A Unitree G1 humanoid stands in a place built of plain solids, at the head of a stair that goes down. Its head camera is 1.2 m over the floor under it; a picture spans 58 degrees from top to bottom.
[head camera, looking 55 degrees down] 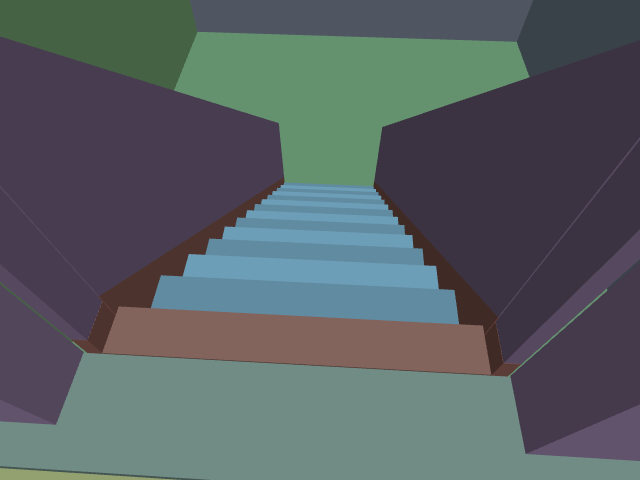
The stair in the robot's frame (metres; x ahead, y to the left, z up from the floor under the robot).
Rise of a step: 0.21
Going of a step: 0.23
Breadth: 1.11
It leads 3 degrees to the right of straight ahead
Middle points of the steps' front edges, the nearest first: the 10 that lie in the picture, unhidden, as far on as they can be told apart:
0.56 0.06 0.00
0.80 0.05 -0.21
1.03 0.04 -0.42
1.27 0.02 -0.64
1.50 0.01 -0.85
1.74 0.00 -1.06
1.97 -0.02 -1.27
2.21 -0.03 -1.49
2.44 -0.04 -1.70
2.68 -0.06 -1.91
